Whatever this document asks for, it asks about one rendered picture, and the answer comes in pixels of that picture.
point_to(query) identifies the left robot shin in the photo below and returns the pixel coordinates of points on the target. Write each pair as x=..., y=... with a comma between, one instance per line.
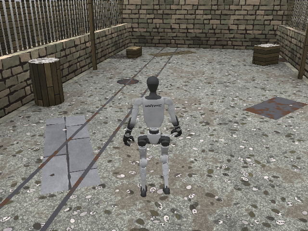
x=143, y=173

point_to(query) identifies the left robot upper arm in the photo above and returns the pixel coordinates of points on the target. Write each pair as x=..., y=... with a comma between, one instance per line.
x=135, y=110

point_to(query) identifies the right robot upper arm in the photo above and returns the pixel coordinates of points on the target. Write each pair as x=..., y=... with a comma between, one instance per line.
x=168, y=101

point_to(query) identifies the robot right forearm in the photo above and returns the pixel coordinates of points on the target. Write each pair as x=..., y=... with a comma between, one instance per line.
x=177, y=125

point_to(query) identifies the robot right foot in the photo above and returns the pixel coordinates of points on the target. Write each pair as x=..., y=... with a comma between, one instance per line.
x=166, y=190

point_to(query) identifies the robot right hand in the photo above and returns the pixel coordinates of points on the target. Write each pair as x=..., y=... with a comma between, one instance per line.
x=179, y=132

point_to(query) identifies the robot left hand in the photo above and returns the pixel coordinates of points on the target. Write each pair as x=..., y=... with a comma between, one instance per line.
x=125, y=139

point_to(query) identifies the robot left forearm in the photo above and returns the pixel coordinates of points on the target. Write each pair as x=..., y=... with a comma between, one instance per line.
x=129, y=129

